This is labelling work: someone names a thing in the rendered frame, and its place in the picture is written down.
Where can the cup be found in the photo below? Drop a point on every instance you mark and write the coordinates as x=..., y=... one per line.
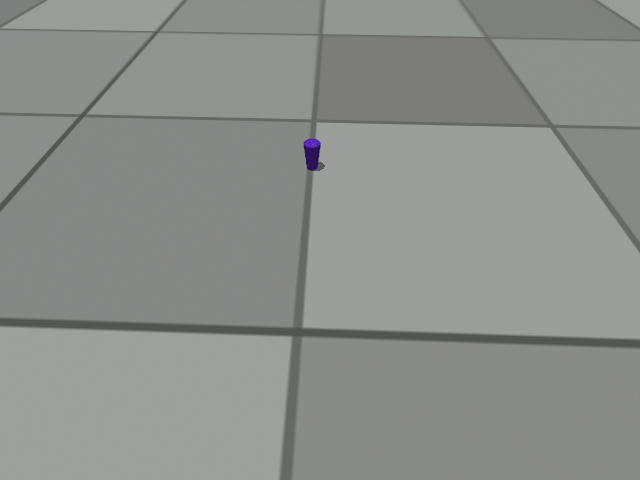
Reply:
x=312, y=147

